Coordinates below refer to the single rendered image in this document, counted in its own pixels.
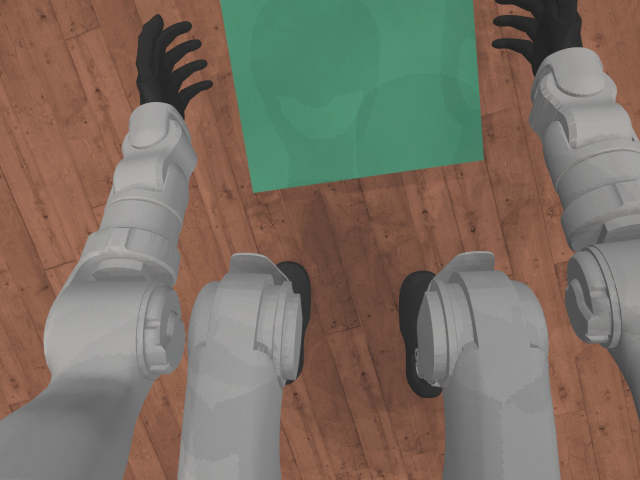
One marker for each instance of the robot right shin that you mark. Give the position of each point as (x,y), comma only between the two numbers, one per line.
(532,310)

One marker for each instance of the robot right thigh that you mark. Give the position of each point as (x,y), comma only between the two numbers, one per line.
(499,418)

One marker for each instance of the left robot hand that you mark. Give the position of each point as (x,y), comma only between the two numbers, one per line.
(155,81)

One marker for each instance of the carton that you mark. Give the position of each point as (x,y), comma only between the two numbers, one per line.
(331,90)

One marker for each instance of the right robot forearm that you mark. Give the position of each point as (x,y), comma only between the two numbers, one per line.
(589,146)

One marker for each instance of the right robot hand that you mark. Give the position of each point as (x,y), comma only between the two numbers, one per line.
(556,26)

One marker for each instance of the left robot forearm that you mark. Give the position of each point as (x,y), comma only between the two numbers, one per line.
(143,217)

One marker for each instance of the robot right upper arm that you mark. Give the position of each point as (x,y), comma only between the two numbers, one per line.
(602,300)

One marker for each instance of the robot left upper arm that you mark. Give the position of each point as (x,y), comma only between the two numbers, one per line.
(107,342)

